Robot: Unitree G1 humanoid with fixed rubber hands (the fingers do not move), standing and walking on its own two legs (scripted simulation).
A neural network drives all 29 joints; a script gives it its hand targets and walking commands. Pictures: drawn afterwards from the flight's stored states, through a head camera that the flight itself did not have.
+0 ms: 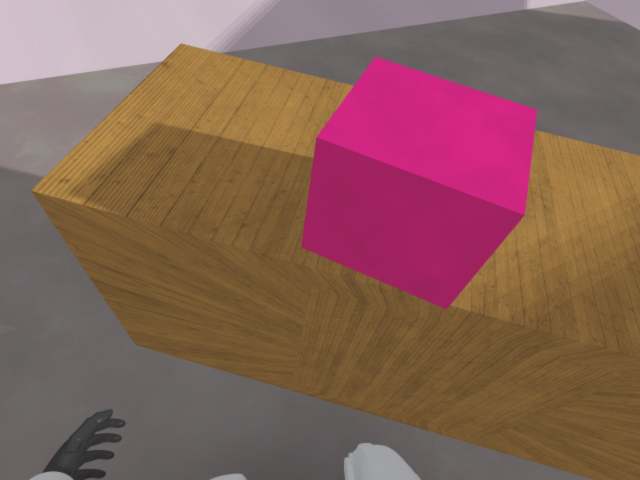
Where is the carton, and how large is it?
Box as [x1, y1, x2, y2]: [301, 57, 536, 308]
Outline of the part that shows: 375,57 316,137 301,247 446,308 524,214 536,110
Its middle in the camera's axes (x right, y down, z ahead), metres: +0.15 -0.09 +0.62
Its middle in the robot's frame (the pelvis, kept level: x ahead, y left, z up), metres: +0.53 -0.12 +0.05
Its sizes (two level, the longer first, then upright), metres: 0.259 0.237 0.233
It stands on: a pedestal, 0.70 m high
